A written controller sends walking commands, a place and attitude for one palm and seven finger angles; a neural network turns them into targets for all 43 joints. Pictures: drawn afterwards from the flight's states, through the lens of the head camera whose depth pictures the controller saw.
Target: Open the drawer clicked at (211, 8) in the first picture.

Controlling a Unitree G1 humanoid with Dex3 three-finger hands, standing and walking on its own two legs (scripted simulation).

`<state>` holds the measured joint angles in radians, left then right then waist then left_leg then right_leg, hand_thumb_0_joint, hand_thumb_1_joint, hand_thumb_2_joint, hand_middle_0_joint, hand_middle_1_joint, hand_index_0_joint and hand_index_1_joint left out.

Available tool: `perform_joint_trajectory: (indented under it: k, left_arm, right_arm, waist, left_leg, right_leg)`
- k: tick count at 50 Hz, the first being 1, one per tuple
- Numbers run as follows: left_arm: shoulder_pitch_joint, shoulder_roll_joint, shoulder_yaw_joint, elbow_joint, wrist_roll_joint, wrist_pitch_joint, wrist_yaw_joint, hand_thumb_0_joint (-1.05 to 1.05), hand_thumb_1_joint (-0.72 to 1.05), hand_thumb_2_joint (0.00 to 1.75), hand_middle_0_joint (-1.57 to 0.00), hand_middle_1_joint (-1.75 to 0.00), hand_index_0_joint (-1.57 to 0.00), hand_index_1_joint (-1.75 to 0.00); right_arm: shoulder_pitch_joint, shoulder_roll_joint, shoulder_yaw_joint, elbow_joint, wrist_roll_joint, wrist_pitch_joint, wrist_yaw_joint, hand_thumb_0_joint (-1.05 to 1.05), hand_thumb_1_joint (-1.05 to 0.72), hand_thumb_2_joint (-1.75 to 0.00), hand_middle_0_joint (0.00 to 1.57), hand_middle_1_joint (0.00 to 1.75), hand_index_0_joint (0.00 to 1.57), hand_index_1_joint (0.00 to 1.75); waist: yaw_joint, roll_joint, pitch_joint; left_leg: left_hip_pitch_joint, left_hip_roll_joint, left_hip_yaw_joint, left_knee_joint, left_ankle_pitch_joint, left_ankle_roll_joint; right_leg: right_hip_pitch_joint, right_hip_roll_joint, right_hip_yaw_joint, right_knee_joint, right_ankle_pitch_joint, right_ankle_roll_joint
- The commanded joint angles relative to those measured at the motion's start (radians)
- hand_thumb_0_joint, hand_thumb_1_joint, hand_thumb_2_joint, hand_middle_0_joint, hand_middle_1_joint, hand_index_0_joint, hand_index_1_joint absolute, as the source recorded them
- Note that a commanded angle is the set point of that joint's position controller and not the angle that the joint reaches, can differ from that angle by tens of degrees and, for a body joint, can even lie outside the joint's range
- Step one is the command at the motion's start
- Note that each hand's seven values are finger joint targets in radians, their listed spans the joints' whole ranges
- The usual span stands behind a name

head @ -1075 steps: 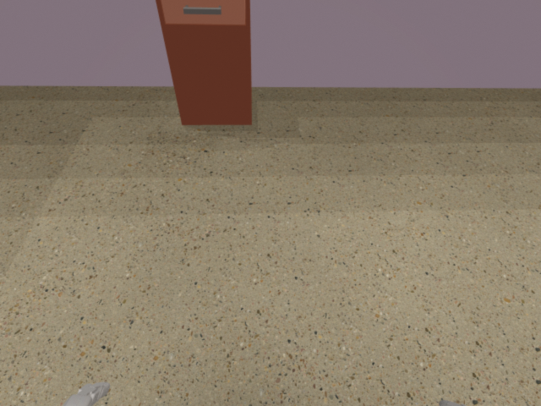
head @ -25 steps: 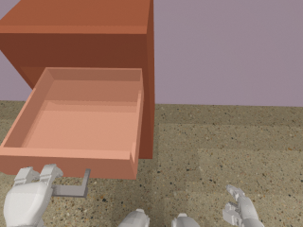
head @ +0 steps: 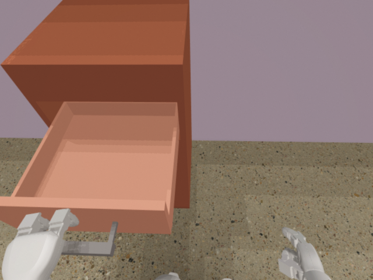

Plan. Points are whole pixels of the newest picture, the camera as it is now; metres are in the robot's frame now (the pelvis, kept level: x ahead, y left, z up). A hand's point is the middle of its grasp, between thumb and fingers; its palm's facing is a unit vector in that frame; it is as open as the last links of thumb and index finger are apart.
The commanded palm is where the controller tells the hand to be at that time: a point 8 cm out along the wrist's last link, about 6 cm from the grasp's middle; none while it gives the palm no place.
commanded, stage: lift the hand off the handle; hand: left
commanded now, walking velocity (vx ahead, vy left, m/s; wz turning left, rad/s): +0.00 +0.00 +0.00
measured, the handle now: (75, 236) +0.20 +0.27 -0.03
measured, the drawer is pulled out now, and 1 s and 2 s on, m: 0.30 0.30 0.30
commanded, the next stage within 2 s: draw the hand back to the body in 1.66 s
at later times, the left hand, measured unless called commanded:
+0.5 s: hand (43, 252) +0.16 +0.29 +0.03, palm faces -0.05 -0.06 -1.00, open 13.4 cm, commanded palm +0.15 +0.28 +0.09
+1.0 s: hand (33, 240) +0.17 +0.29 +0.07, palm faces +0.00 -0.08 -1.00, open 13.8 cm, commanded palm +0.14 +0.29 +0.13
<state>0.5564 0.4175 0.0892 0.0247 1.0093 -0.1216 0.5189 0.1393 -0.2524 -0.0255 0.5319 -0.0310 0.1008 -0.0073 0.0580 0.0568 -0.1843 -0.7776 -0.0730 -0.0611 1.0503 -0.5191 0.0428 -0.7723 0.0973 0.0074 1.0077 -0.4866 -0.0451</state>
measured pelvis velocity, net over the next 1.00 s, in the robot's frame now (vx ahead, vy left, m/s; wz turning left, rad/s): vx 0.01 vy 0.01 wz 0.00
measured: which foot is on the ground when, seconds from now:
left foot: down 0.00-1.00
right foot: down 0.00-1.00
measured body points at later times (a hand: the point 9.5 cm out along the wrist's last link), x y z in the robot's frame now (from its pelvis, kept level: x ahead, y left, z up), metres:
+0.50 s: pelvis +0.01 +0.00 +0.02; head +0.05 -0.01 +0.46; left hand +0.15 +0.29 +0.08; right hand +0.22 -0.22 -0.08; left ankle -0.01 +0.09 -0.67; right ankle +0.00 -0.10 -0.67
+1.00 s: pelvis +0.01 +0.01 +0.03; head +0.03 -0.01 +0.48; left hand +0.16 +0.29 +0.12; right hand +0.22 -0.21 -0.06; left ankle -0.01 +0.09 -0.67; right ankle +0.00 -0.10 -0.67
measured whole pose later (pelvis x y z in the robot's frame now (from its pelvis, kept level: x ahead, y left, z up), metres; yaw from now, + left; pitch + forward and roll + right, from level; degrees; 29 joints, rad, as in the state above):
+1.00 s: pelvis +0.01 +0.01 +0.03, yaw +0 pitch +9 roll -2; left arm 0.62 0.47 0.12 -0.21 0.92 -0.10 0.34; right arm 0.18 -0.24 -0.01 0.48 -0.01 0.11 0.01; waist 0.08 0.07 -0.14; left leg -0.57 -0.07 -0.06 0.87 -0.46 0.06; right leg -0.56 0.09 0.03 0.82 -0.42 -0.03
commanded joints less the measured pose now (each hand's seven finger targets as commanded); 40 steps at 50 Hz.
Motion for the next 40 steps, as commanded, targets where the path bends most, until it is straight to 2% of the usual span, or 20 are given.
perform_joint_trajectory:
  k: [1, 2, 4, 5, 7, 11, 12, 19, 21, 22, 23, 27, 31, 32, 33, 34, 36, 37, 38, 40]
  left_arm:
    - [-0.040, 0.195, 0.120, -0.209, -0.003, 0.004, 0.030, 0.00, -0.50, 0.30, -0.30, -1.20, -0.30, -1.20]
    - [-0.016, 0.182, 0.111, -0.196, -0.003, 0.006, 0.025, 0.00, -0.50, 0.30, -0.30, -1.20, -0.30, -1.20]
    - [-0.024, 0.181, 0.106, -0.219, -0.002, 0.007, 0.018, 0.00, -0.50, 0.30, -0.30, -1.20, -0.30, -1.20]
    - [-0.037, 0.213, 0.130, -0.232, -0.003, 0.006, 0.017, 0.00, -0.50, 0.30, -0.30, -1.20, -0.30, -1.20]
    - [-0.020, 0.181, 0.101, -0.245, -0.006, 0.002, 0.009, 0.00, -0.50, 0.30, -0.30, -1.20, -0.30, -1.20]
    - [-0.062, 0.219, 0.133, -0.285, -0.012, -0.013, 0.003, 0.00, -0.50, 0.30, -0.30, -1.20, -0.30, -1.20]
    - [-0.004, 0.205, 0.133, -0.259, -0.015, -0.012, -0.001, 0.00, -0.50, 0.30, -0.30, -1.20, -0.30, -1.20]
    - [-0.024, 0.223, 0.157, -0.291, -0.032, -0.026, -0.012, 0.00, -0.50, 0.30, -0.30, -1.20, -0.30, -1.20]
    - [-0.025, 0.243, 0.175, -0.334, -0.036, -0.034, -0.013, 0.00, -0.50, 0.30, -0.30, -1.20, -0.30, -1.20]
    - [0.038, 0.227, 0.172, -0.311, -0.041, -0.029, -0.016, 0.00, -0.50, 0.30, -0.30, -1.20, -0.30, -1.20]
    - [0.030, 0.246, 0.192, -0.345, -0.046, -0.034, -0.017, 0.00, -0.50, 0.30, -0.30, -1.20, -0.30, -1.20]
    - [0.050, 0.217, 0.172, -0.326, -0.057, -0.023, -0.030, 0.00, -0.50, 0.30, -0.30, -1.20, -0.30, -1.20]
    - [0.057, 0.247, 0.196, -0.360, -0.062, -0.016, -0.046, 0.00, -0.50, 0.30, -0.30, -1.20, -0.30, -1.20]
    - [0.094, 0.210, 0.165, -0.354, -0.073, -0.009, -0.054, 0.00, -0.50, 0.30, -0.30, -1.20, -0.30, -1.20]
    - [0.074, 0.251, 0.195, -0.373, -0.071, -0.011, -0.057, 0.00, -0.50, 0.30, -0.30, -1.20, -0.30, -1.20]
    - [0.099, 0.226, 0.177, -0.370, -0.076, -0.008, -0.063, 0.00, -0.50, 0.30, -0.30, -1.20, -0.30, -1.20]
    - [0.082, 0.247, 0.196, -0.374, -0.080, -0.004, -0.072, 0.00, -0.50, 0.30, -0.30, -1.20, -0.30, -1.20]
    - [0.089, 0.216, 0.166, -0.349, -0.083, 0.001, -0.080, 0.00, -0.50, 0.30, -0.30, -1.20, -0.30, -1.20]
    - [0.047, 0.260, 0.197, -0.376, -0.079, -0.004, -0.083, 0.00, -0.50, 0.30, -0.30, -1.20, -0.30, -1.20]
    - [0.051, 0.243, 0.181, -0.369, -0.082, 0.005, -0.094, 0.00, -0.50, 0.30, -0.30, -1.20, -0.30, -1.20]
  right_arm:
    - [-0.093, -0.113, -0.037, -0.162, 0.000, -0.042, -0.004, 0.00, -0.90, -0.90, 0.20, 0.30, 0.20, 0.30]
    - [-0.085, -0.107, -0.041, -0.163, 0.006, -0.044, -0.005, 0.00, -0.90, -0.90, 0.20, 0.30, 0.20, 0.30]
    - [-0.086, -0.107, -0.038, -0.169, 0.004, -0.043, -0.004, 0.00, -0.90, -0.90, 0.20, 0.30, 0.20, 0.30]
    - [-0.089, -0.110, -0.033, -0.171, 0.005, -0.041, -0.006, 0.00, -0.90, -0.90, 0.20, 0.30, 0.20, 0.30]
    - [-0.083, -0.101, -0.035, -0.174, 0.006, -0.047, -0.003, 0.00, -0.90, -0.90, 0.20, 0.30, 0.20, 0.30]
    - [-0.080, -0.105, -0.030, -0.172, -0.002, -0.046, -0.003, 0.00, -0.90, -0.90, 0.20, 0.30, 0.20, 0.30]
    - [-0.076, -0.099, -0.035, -0.173, 0.005, -0.049, -0.005, 0.00, -0.90, -0.90, 0.20, 0.30, 0.20, 0.30]
    - [-0.080, -0.102, -0.034, -0.174, 0.005, -0.049, -0.002, 0.00, -0.90, -0.90, 0.20, 0.30, 0.20, 0.30]
    - [-0.077, -0.102, -0.032, -0.182, 0.001, -0.049, 0.001, 0.00, -0.90, -0.90, 0.20, 0.30, 0.20, 0.30]
    - [-0.076, -0.097, -0.039, -0.180, 0.009, -0.052, 0.000, 0.00, -0.90, -0.90, 0.20, 0.30, 0.20, 0.30]
    - [-0.078, -0.103, -0.037, -0.183, 0.004, -0.050, 0.004, 0.00, -0.90, -0.90, 0.20, 0.30, 0.20, 0.30]
    - [-0.081, -0.099, -0.041, -0.181, 0.011, -0.048, 0.006, 0.00, -0.90, -0.90, 0.20, 0.30, 0.20, 0.30]
    - [-0.081, -0.104, -0.037, -0.191, 0.009, -0.041, 0.012, 0.00, -0.90, -0.90, 0.20, 0.30, 0.20, 0.30]
    - [-0.085, -0.097, -0.040, -0.194, 0.018, -0.044, 0.010, 0.00, -0.90, -0.90, 0.20, 0.30, 0.20, 0.30]
    - [-0.083, -0.103, -0.037, -0.194, 0.013, -0.042, 0.012, 0.00, -0.90, -0.90, 0.20, 0.30, 0.20, 0.30]
    - [-0.085, -0.097, -0.039, -0.196, 0.017, -0.043, 0.010, 0.00, -0.90, -0.90, 0.20, 0.30, 0.20, 0.30]
    - [-0.085, -0.101, -0.032, -0.198, 0.014, -0.039, 0.011, 0.00, -0.90, -0.90, 0.20, 0.30, 0.20, 0.30]
    - [-0.087, -0.093, -0.036, -0.196, 0.024, -0.041, 0.007, 0.00, -0.90, -0.90, 0.20, 0.30, 0.20, 0.30]
    - [-0.086, -0.102, -0.032, -0.200, 0.017, -0.040, 0.008, 0.00, -0.90, -0.90, 0.20, 0.30, 0.20, 0.30]
    - [-0.083, -0.098, -0.032, -0.204, 0.024, -0.041, 0.004, 0.00, -0.90, -0.90, 0.20, 0.30, 0.20, 0.30]
  waist:
    - [-0.008, -0.007, -0.145]
    - [-0.008, -0.006, -0.112]
    - [-0.007, -0.008, -0.131]
    - [-0.004, 0.010, -0.136]
    - [-0.001, 0.039, -0.121]
    - [-0.003, 0.021, -0.158]
    - [0.002, 0.020, -0.123]
    - [-0.004, 0.013, -0.112]
    - [0.008, 0.046, -0.148]
    - [0.012, 0.047, -0.119]
    - [0.016, 0.034, -0.160]
    - [0.002, 0.017, -0.097]
    - [0.011, 0.010, -0.125]
    - [0.012, 0.030, -0.100]
    - [0.016, 0.019, -0.124]
    - [0.015, 0.023, -0.106]
    - [0.013, 0.006, -0.101]
    - [0.006, -0.001, -0.052]
    - [0.009, -0.009, -0.066]
    - [0.005, -0.002, -0.043]
  left_leg:
    - [0.196, 0.035, 0.008, -0.175, 0.289, 0.005]
    - [0.194, 0.037, 0.006, -0.182, 0.285, 0.004]
    - [0.212, 0.037, 0.009, -0.186, 0.291, 0.005]
    - [0.217, 0.036, 0.007, -0.194, 0.295, 0.005]
    - [0.240, 0.037, 0.008, -0.200, 0.300, 0.003]
    - [0.272, 0.036, 0.007, -0.201, 0.333, 0.003]
    - [0.263, 0.037, 0.007, -0.204, 0.340, 0.004]
    - [0.268, 0.036, 0.006, -0.218, 0.336, 0.003]
    - [0.297, 0.037, 0.005, -0.222, 0.373, -0.002]
    - [0.295, 0.041, 0.005, -0.223, 0.384, -0.002]
    - [0.304, 0.039, 0.007, -0.222, 0.406, -0.004]
    - [0.287, 0.044, 0.004, -0.230, 0.389, 0.000]
    - [0.304, 0.043, 0.006, -0.246, 0.382, -0.002]
    - [0.302, 0.045, 0.006, -0.254, 0.381, -0.001]
    - [0.308, 0.046, 0.004, -0.258, 0.386, -0.003]
    - [0.309, 0.046, 0.008, -0.259, 0.383, -0.001]
    - [0.304, 0.044, 0.004, -0.269, 0.367, 0.000]
    - [0.289, 0.047, 0.004, -0.275, 0.340, 0.003]
    - [0.292, 0.046, 0.002, -0.281, 0.332, 0.002]
    - [0.292, 0.049, 0.001, -0.292, 0.321, 0.003]
  right_leg:
    - [0.084, -0.039, -0.004, -0.181, 0.219, -0.011]
    - [0.093, -0.036, -0.010, -0.186, 0.217, -0.014]
    - [0.102, -0.038, -0.009, -0.194, 0.222, -0.012]
    - [0.111, -0.039, -0.004, -0.196, 0.219, -0.016]
    - [0.109, -0.038, -0.011, -0.202, 0.214, -0.017]
    - [0.121, -0.040, 0.000, -0.211, 0.246, -0.015]
    - [0.134, -0.037, -0.003, -0.214, 0.262, -0.017]
    - [0.150, -0.041, -0.001, -0.230, 0.272, -0.013]
    - [0.153, -0.043, -0.003, -0.223, 0.281, -0.017]
    - [0.160, -0.039, -0.008, -0.226, 0.292, -0.018]
    - [0.174, -0.041, -0.002, -0.226, 0.315, -0.016]
    - [0.172, -0.040, -0.006, -0.238, 0.321, -0.013]
    - [0.193, -0.046, -0.001, -0.252, 0.310, -0.011]
    - [0.203, -0.044, -0.007, -0.256, 0.308, -0.013]
    - [0.205, -0.046, -0.005, -0.258, 0.305, -0.012]
    - [0.213, -0.046, -0.006, -0.265, 0.309, -0.012]
    - [0.214, -0.049, -0.005, -0.272, 0.295, -0.008]
    - [0.208, -0.046, -0.008, -0.281, 0.277, -0.008]
    - [0.207, -0.049, -0.007, -0.286, 0.266, -0.007]
    - [0.211, -0.049, -0.008, -0.293, 0.248, -0.008]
